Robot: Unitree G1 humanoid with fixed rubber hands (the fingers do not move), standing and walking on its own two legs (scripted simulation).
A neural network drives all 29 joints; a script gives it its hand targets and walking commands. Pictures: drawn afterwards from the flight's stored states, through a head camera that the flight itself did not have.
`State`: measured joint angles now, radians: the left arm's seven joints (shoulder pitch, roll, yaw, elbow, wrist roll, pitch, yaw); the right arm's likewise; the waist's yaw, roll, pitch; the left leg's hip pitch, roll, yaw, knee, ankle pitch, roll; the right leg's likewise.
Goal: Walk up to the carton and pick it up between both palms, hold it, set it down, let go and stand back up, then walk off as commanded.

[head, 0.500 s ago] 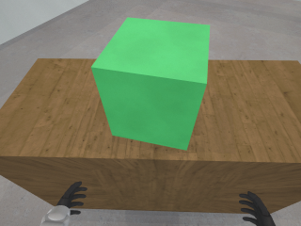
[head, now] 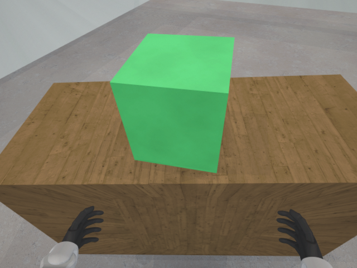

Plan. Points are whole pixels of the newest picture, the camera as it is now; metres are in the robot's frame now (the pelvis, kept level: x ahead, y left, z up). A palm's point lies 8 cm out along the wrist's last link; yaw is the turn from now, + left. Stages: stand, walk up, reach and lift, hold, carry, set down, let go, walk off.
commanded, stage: reach and lift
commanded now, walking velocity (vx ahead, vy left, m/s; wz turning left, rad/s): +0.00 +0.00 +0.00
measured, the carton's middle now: (181, 102) +0.54 +0.03 +0.08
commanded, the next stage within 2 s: none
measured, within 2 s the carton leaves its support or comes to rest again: neither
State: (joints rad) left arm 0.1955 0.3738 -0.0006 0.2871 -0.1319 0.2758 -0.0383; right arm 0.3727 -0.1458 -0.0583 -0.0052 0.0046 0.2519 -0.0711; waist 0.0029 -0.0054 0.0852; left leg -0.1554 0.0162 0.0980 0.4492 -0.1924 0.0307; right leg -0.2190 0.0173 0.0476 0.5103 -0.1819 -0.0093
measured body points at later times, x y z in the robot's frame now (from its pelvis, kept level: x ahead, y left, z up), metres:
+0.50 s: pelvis +0.03 +0.02 +0.00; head +0.02 +0.03 +0.45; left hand +0.25 +0.27 +0.03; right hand +0.23 -0.18 +0.04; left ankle +0.05 +0.12 -0.74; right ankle +0.07 -0.10 -0.74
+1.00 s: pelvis +0.05 +0.02 +0.01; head +0.05 +0.02 +0.46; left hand +0.28 +0.26 +0.06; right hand +0.26 -0.18 +0.07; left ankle +0.05 +0.12 -0.74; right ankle +0.07 -0.10 -0.74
